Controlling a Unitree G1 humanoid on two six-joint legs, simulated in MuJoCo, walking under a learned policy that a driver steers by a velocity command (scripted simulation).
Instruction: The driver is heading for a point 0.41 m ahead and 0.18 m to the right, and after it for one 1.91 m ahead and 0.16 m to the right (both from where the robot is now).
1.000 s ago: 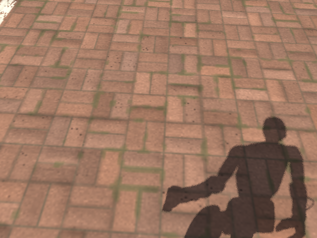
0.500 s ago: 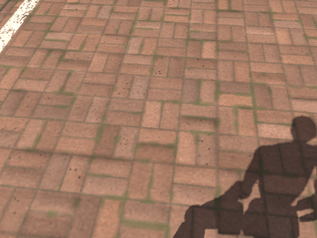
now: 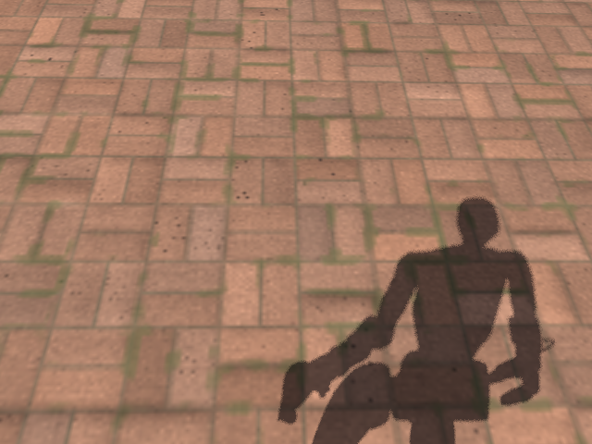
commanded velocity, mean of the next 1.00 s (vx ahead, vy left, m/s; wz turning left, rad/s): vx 0.27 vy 0.00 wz -0.29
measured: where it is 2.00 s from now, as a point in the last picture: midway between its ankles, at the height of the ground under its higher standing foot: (336, 417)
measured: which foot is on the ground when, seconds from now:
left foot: down 0.00-0.38, up 0.40-0.80, down 0.82-1.00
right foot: up 0.00-0.34, down 0.36-0.88, up 0.90-1.00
